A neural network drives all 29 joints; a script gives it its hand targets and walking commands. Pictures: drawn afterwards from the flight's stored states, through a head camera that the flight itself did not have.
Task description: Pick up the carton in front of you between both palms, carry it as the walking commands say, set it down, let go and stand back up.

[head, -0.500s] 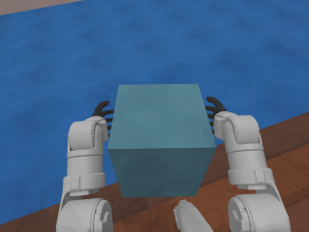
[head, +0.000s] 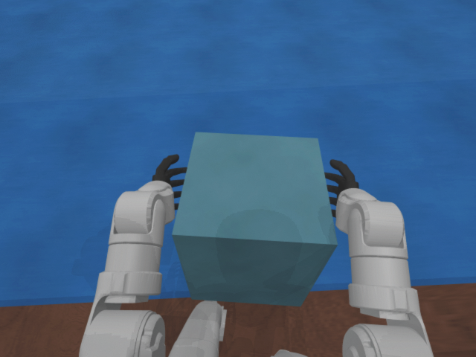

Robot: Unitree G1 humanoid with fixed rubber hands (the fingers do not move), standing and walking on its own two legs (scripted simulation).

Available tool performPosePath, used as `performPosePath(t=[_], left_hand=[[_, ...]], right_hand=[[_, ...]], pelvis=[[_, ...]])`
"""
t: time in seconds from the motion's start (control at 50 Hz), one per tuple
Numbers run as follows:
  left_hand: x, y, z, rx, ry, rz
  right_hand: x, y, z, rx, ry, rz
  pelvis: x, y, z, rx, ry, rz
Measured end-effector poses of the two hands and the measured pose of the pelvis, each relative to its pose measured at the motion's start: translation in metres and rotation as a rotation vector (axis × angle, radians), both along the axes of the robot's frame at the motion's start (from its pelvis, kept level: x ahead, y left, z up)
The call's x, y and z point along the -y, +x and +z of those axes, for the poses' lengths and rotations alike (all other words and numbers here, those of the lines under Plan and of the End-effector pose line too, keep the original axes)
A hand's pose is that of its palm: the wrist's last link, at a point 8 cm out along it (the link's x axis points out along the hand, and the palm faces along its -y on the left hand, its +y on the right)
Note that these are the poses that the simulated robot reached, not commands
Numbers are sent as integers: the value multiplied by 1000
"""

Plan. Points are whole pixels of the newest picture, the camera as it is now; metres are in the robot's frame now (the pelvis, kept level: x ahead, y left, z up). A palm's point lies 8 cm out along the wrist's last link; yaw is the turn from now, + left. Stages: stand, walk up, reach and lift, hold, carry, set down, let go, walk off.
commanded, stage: carry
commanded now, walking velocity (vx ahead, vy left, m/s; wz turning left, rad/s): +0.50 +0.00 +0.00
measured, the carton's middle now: (250, 223) +0.34 +0.03 -0.01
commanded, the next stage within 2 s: none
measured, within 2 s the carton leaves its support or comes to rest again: neither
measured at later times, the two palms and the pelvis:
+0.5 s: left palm (244, 102) +0.70 +0.08 -0.04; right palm (362, 120) +0.66 -0.22 -0.04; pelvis +0.34 -0.02 -0.15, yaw -1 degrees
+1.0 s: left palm (263, 84) +1.01 +0.03 -0.21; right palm (345, 85) +1.03 -0.27 -0.21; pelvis +0.67 -0.14 -0.26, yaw +0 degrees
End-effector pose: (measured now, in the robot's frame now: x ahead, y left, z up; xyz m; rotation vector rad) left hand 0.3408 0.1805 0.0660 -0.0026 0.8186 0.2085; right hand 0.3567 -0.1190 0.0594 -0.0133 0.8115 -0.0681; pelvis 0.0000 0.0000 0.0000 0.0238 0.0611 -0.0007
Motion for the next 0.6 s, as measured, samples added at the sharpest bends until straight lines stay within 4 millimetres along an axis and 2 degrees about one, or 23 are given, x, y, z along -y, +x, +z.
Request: performPosePath(t=[0.08,0.14,0.2,0.24,0.3,0.34,0.4,0.46,0.54,0.6], left_hand=[[13,54,-2,55,-3,-18],[21,99,-2,111,2,-33],[26,148,-6,170,5,-50],[32,185,-14,212,4,-80],[55,241,-30,248,6,-164],[71,269,-48,210,2,-195],[89,301,-74,123,5,-215],[99,335,-95,58,-3,-207],[108,389,-117,38,-23,-177],[118,436,-133,63,-49,-152]], right_hand=[[13,45,-5,54,12,-34],[21,84,-8,110,26,-56],[26,129,-12,170,23,-66],[33,160,-16,213,7,-83],[54,196,-32,249,-26,-139],[69,213,-50,210,-33,-164],[86,239,-76,122,-21,-186],[97,274,-95,58,-20,-184],[107,336,-110,37,-48,-148],[117,388,-121,61,-70,-127]], pelvis=[[4,49,-11,0,6,-17],[4,93,-26,5,-1,-32],[5,142,-52,17,-17,-34],[5,177,-77,41,-27,-40],[3,220,-115,47,-18,-46],[3,242,-129,50,7,-29],[5,276,-137,52,15,-26],[12,312,-141,42,14,-30],[32,364,-153,28,11,-12],[51,409,-170,24,25,-9]])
